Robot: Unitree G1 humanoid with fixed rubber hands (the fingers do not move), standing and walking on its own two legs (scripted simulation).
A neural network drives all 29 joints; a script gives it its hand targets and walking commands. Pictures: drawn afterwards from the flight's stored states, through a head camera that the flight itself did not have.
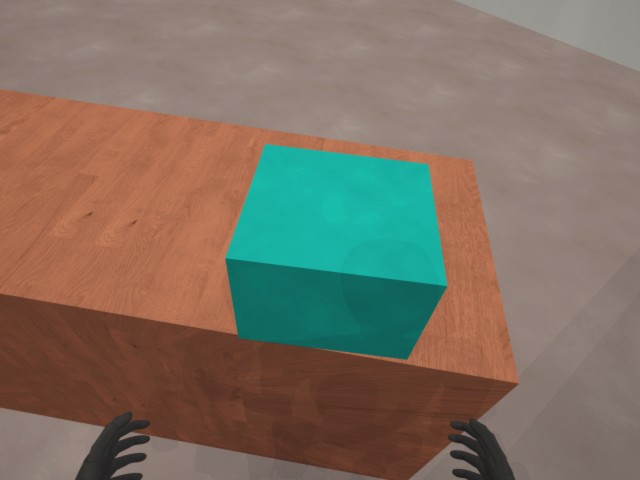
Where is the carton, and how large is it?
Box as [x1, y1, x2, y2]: [225, 144, 446, 359]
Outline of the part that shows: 265,144 225,257 238,337 406,359 446,287 446,280 428,165 422,163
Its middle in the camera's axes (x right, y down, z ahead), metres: +0.02 +0.01 +0.59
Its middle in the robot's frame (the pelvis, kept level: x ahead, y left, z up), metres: +0.44 +0.02 +0.03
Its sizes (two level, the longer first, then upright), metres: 0.257 0.235 0.190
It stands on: a pedestal, 0.71 m high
